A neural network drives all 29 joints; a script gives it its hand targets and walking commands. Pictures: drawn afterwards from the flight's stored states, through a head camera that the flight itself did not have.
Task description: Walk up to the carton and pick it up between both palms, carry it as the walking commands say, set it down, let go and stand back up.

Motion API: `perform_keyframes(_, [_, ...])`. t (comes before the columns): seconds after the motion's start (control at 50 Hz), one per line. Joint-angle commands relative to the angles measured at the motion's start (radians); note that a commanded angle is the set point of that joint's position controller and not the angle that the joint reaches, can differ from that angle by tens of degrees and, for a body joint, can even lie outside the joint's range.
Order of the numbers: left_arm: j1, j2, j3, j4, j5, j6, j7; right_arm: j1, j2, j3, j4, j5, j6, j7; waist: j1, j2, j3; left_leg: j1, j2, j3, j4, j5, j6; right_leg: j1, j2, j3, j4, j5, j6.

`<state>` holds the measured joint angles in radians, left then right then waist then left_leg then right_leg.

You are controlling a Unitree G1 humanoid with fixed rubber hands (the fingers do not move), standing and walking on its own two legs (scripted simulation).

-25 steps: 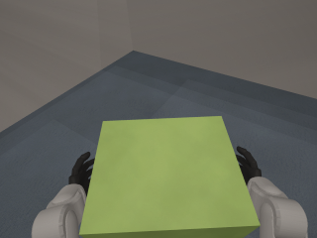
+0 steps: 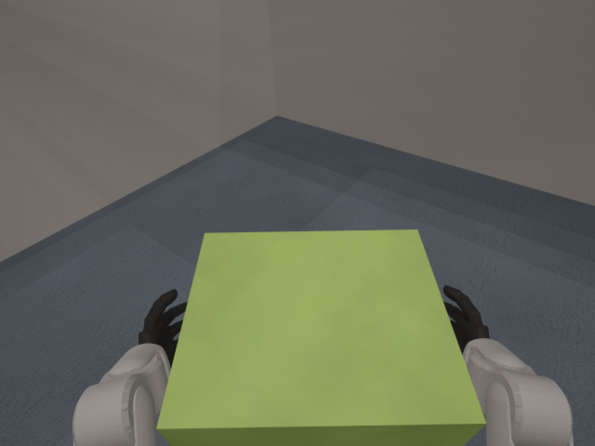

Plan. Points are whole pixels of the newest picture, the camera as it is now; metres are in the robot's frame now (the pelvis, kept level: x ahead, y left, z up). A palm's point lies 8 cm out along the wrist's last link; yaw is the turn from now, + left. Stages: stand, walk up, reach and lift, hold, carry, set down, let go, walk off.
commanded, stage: carry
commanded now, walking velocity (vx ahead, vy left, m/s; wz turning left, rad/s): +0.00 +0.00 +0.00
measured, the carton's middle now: (312, 367) +0.23 +0.00 +0.02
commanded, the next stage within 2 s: none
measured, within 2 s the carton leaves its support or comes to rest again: neither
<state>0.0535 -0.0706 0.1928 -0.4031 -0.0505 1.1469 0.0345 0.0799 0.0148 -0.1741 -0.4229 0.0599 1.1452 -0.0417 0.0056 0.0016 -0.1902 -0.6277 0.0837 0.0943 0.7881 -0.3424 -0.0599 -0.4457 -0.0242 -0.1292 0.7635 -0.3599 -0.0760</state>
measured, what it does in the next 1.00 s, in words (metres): steps on the spot: left foot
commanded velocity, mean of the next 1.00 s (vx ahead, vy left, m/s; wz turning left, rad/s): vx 0.00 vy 0.00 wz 0.00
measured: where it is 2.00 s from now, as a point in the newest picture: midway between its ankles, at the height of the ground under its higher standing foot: outside the picture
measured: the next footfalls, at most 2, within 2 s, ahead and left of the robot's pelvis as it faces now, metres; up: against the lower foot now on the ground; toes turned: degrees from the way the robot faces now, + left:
left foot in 0.26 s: -0.05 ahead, +0.14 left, +0.00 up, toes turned +1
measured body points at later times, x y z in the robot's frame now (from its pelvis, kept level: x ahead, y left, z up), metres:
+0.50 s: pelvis -0.06 +0.01 +0.02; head -0.08 +0.01 +0.47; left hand +0.17 +0.21 +0.07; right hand +0.18 -0.16 +0.07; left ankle -0.09 +0.13 -0.71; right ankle +0.04 -0.07 -0.71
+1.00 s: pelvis -0.05 +0.02 +0.02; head -0.06 +0.01 +0.47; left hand +0.21 +0.22 +0.04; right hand +0.22 -0.16 +0.03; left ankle -0.09 +0.13 -0.71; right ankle +0.04 -0.07 -0.71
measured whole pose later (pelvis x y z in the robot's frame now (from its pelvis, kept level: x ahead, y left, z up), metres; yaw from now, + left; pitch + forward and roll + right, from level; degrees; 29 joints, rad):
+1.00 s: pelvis -0.05 +0.02 +0.02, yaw +1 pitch +5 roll +1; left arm 0.02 0.02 0.13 0.01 0.04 0.68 -0.04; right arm 0.01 0.00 -0.12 0.00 -0.06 0.70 0.02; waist 0.01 0.01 -0.13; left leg -0.29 0.01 0.07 0.53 -0.33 0.00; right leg -0.46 -0.03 -0.14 0.49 -0.12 -0.05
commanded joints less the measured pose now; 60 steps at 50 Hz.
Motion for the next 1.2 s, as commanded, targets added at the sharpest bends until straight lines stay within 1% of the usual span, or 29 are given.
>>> perform_keyframes(0.0, [-0.375, -0.665, -0.709, -0.118, -0.149, -0.005, -0.094, -0.438, 0.708, 0.755, -0.134, 0.137, -0.017, 0.085, -0.022, -0.210, 0.112, 0.092, -0.052, -0.057, 0.311, -0.037, -0.004, -0.221, -0.322, 0.472, -0.692, -0.423, -0.023])
perform_keyframes(0.02, [-0.355, -0.664, -0.712, -0.102, -0.145, -0.005, -0.098, -0.406, 0.712, 0.749, -0.101, 0.126, -0.018, 0.081, -0.023, -0.143, 0.072, 0.117, -0.042, -0.050, 0.323, 0.010, -0.005, -0.149, -0.274, 0.351, -0.627, -0.227, -0.009])
perform_keyframes(0.04, [-0.358, -0.672, -0.718, -0.103, -0.151, -0.010, -0.103, -0.396, 0.727, 0.748, -0.079, 0.122, -0.024, 0.078, -0.019, -0.108, 0.033, 0.115, -0.034, -0.048, 0.261, 0.026, -0.002, -0.041, -0.230, 0.268, -0.561, -0.061, 0.014])
perform_keyframes(0.06, [-0.357, -0.675, -0.721, -0.115, -0.156, -0.017, -0.105, -0.404, 0.730, 0.750, -0.085, 0.126, -0.027, 0.077, -0.016, -0.108, 0.007, 0.117, -0.037, -0.045, 0.143, 0.017, 0.000, 0.051, -0.202, 0.233, -0.515, 0.003, 0.032])
perform_keyframes(0.08, [-0.357, -0.661, -0.709, -0.113, -0.152, -0.028, -0.108, -0.405, 0.724, 0.748, -0.081, 0.122, -0.033, 0.074, -0.011, -0.140, -0.011, 0.120, -0.060, -0.032, 0.049, -0.012, 0.001, 0.124, -0.196, 0.239, -0.506, 0.046, 0.040])
perform_keyframes(0.1, [-0.350, -0.606, -0.656, -0.036, -0.115, -0.049, -0.114, -0.401, 0.678, 0.706, -0.005, 0.088, -0.050, 0.074, -0.008, -0.169, -0.021, 0.128, -0.080, -0.012, -0.035, -0.048, 0.003, 0.182, -0.200, 0.252, -0.504, 0.097, 0.038])
perform_keyframes(0.12, [-0.349, -0.560, -0.608, 0.040, -0.080, -0.079, -0.121, -0.405, 0.637, 0.664, 0.068, 0.057, -0.077, 0.077, -0.005, -0.180, -0.027, 0.148, -0.095, 0.003, -0.119, -0.082, 0.007, 0.219, -0.201, 0.261, -0.504, 0.126, 0.030])
perform_keyframes(0.14, [-0.358, -0.549, -0.588, 0.063, -0.068, -0.112, -0.126, -0.424, 0.627, 0.647, 0.087, 0.052, -0.107, 0.082, -0.001, -0.183, -0.035, 0.177, -0.106, 0.010, -0.200, -0.109, 0.013, 0.244, -0.201, 0.266, -0.504, 0.126, 0.023])
perform_keyframes(0.16, [-0.375, -0.565, -0.594, 0.039, -0.075, -0.143, -0.128, -0.447, 0.644, 0.654, 0.060, 0.068, -0.135, 0.086, 0.002, -0.182, -0.050, 0.214, -0.110, 0.020, -0.285, -0.113, 0.017, 0.267, -0.199, 0.268, -0.500, 0.127, 0.018])
perform_keyframes(0.18, [-0.383, -0.585, -0.607, 0.013, -0.086, -0.166, -0.125, -0.455, 0.666, 0.665, 0.030, 0.084, -0.157, 0.088, -0.002, -0.171, -0.078, 0.276, -0.103, 0.025, -0.387, -0.041, 0.021, 0.285, -0.196, 0.261, -0.486, 0.150, 0.022])
perform_keyframes(0.2, [-0.370, -0.600, -0.625, -0.012, -0.095, -0.180, -0.120, -0.454, 0.682, 0.679, -0.003, 0.098, -0.170, 0.088, 0.000, -0.161, -0.110, 0.344, -0.082, 0.015, -0.460, 0.031, 0.026, 0.290, -0.192, 0.256, -0.472, 0.174, 0.037])
perform_keyframes(0.22, [-0.351, -0.613, -0.650, -0.049, -0.109, -0.187, -0.112, -0.447, 0.695, 0.700, -0.046, 0.115, -0.175, 0.086, 0.006, -0.146, -0.139, 0.384, -0.052, -0.018, -0.494, 0.043, 0.032, 0.300, -0.186, 0.256, -0.447, 0.196, 0.053])
perform_keyframes(0.24, [-0.328, -0.612, -0.663, -0.062, -0.115, -0.190, -0.104, -0.424, 0.690, 0.706, -0.060, 0.123, -0.174, 0.087, 0.010, -0.109, -0.177, 0.425, -0.021, -0.049, -0.492, 0.058, 0.035, 0.300, -0.178, 0.245, -0.401, 0.252, 0.064])
perform_keyframes(0.26, [-0.321, -0.596, -0.673, -0.091, -0.124, -0.192, -0.099, -0.406, 0.680, 0.698, -0.069, 0.124, -0.180, 0.084, 0.009, -0.035, -0.180, 0.433, 0.007, -0.070, -0.422, 0.105, 0.050, 0.255, -0.149, 0.207, -0.383, 0.300, 0.088])
perform_keyframes(0.28, [-0.327, -0.488, -0.586, 0.045, -0.054, -0.211, -0.104, -0.377, 0.585, 0.592, 0.111, 0.043, -0.203, 0.089, 0.006, 0.026, -0.150, 0.363, 0.033, -0.103, -0.396, 0.069, 0.068, 0.216, -0.124, 0.164, -0.379, 0.205, 0.096])
perform_keyframes(0.3, [-0.381, -0.589, -0.694, -0.170, -0.139, -0.215, -0.102, -0.422, 0.680, 0.698, -0.098, 0.124, -0.207, 0.090, 0.005, 0.030, -0.120, 0.315, 0.039, -0.112, -0.406, 0.007, 0.072, 0.200, -0.123, 0.154, -0.378, 0.147, 0.092])
perform_keyframes(0.32, [-0.377, -0.588, -0.691, -0.152, -0.135, -0.213, -0.102, -0.412, 0.673, 0.686, -0.081, 0.114, -0.206, 0.092, 0.005, 0.021, -0.108, 0.284, 0.037, -0.113, -0.407, -0.018, 0.075, 0.195, -0.121, 0.152, -0.370, 0.132, 0.087])
perform_keyframes(0.34, [-0.373, -0.580, -0.696, -0.156, -0.134, -0.212, -0.100, -0.407, 0.661, 0.685, -0.092, 0.111, -0.207, 0.089, 0.003, 0.014, -0.102, 0.267, 0.035, -0.112, -0.405, -0.039, 0.077, 0.188, -0.118, 0.155, -0.368, 0.116, 0.083])
perform_keyframes(0.4, [-0.359, -0.550, -0.708, -0.163, -0.138, -0.208, -0.097, -0.380, 0.616, 0.672, -0.102, 0.094, -0.205, 0.084, 0.000, 0.012, -0.084, 0.248, 0.036, -0.120, -0.419, -0.079, 0.084, 0.160, -0.110, 0.153, -0.360, 0.087, 0.078])
perform_keyframes(0.48, [-0.354, -0.517, -0.684, -0.120, -0.118, -0.213, -0.094, -0.370, 0.576, 0.643, -0.067, 0.072, -0.211, 0.084, 0.000, 0.005, -0.064, 0.222, 0.043, -0.126, -0.425, -0.083, 0.083, 0.153, -0.110, 0.149, -0.356, 0.102, 0.075])
perform_keyframes(0.62, [-0.360, -0.485, -0.607, 0.007, -0.064, -0.259, -0.092, -0.401, 0.554, 0.593, 0.041, 0.044, -0.255, 0.092, 0.001, -0.008, -0.054, 0.211, 0.035, -0.124, -0.418, -0.066, 0.079, 0.157, -0.124, 0.153, -0.371, 0.107, 0.079])
perform_keyframes(0.8, [-0.364, -0.440, -0.534, 0.141, -0.016, -0.375, -0.103, -0.415, 0.528, 0.535, 0.168, 0.000, -0.368, 0.105, 0.002, -0.012, -0.086, 0.243, 0.025, -0.116, -0.385, -0.012, 0.079, 0.179, -0.130, 0.151, -0.371, 0.141, 0.082])
perform_keyframes(0.88, [-0.365, -0.406, -0.510, 0.210, -0.002, -0.449, -0.115, -0.411, 0.503, 0.506, 0.230, -0.024, -0.441, 0.114, 0.001, -0.013, -0.098, 0.261, 0.024, -0.113, -0.373, 0.007, 0.079, 0.190, -0.130, 0.148, -0.365, 0.157, 0.082])
perform_keyframes(0.98, [-0.362, -0.371, -0.498, 0.269, 0.002, -0.540, -0.129, -0.401, 0.470, 0.490, 0.278, -0.037, -0.532, 0.125, -0.001, -0.011, -0.109, 0.285, 0.026, -0.112, -0.359, 0.049, 0.077, 0.210, -0.128, 0.140, -0.347, 0.200, 0.082])
perform_keyframes(1.06, [-0.359, -0.377, -0.530, 0.230, -0.024, -0.572, -0.130, -0.398, 0.474, 0.520, 0.238, -0.010, -0.564, 0.125, -0.004, -0.005, -0.123, 0.308, 0.033, -0.114, -0.345, 0.126, 0.076, 0.229, -0.127, 0.130, -0.319, 0.274, 0.080])
perform_keyframes(1.14, [-0.334, -0.387, -0.557, 0.194, -0.029, -0.558, -0.126, -0.372, 0.475, 0.537, 0.213, -0.001, -0.551, 0.124, -0.006, 0.001, -0.148, 0.341, 0.038, -0.110, -0.325, 0.248, 0.071, 0.242, -0.126, 0.115, -0.285, 0.388, 0.071])
perform_keyframes(1.16, [-0.331, -0.406, -0.581, 0.160, -0.041, -0.549, -0.124, -0.369, 0.492, 0.555, 0.183, 0.010, -0.543, 0.123, -0.008, -0.002, -0.150, 0.352, 0.043, -0.101, -0.319, 0.275, 0.065, 0.234, -0.127, 0.114, -0.274, 0.419, 0.069])
perform_keyframes(1.18, [-0.322, -0.393, -0.571, 0.192, -0.024, -0.540, -0.125, -0.352, 0.479, 0.538, 0.224, -0.010, -0.534, 0.124, -0.009, 0.000, -0.153, 0.362, 0.046, -0.094, -0.311, 0.294, 0.060, 0.227, -0.124, 0.114, -0.262, 0.446, 0.066])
